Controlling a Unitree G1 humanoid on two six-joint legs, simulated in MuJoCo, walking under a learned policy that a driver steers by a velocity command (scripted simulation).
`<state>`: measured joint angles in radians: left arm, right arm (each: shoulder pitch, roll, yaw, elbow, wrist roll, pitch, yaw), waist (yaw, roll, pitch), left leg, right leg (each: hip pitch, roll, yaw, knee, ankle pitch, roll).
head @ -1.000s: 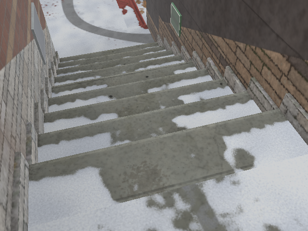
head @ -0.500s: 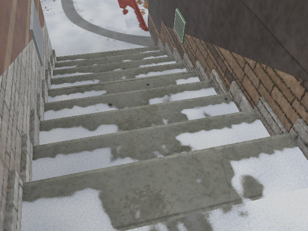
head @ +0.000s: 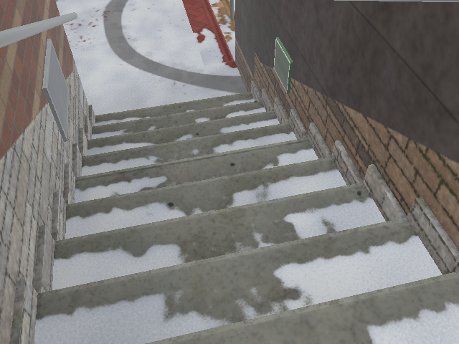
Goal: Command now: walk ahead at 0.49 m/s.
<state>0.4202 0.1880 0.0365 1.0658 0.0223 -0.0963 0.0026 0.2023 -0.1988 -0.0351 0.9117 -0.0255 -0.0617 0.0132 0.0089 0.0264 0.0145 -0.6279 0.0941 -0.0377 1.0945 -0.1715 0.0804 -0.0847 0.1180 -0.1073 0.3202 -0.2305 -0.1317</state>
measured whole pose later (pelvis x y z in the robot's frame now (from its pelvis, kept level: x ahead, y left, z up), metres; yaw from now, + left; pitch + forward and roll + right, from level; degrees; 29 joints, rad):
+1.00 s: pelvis +0.49 -0.04 +0.00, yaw +4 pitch -1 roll +0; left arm 0.36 0.22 0.06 0.96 0.02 -0.09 0.01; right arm 0.32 -0.25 -0.08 0.96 -0.02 0.01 0.01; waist 0.00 0.04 0.03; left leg -0.53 0.05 -0.05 1.09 -0.24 0.07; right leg -0.12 0.04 -0.17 0.36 -0.23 -0.09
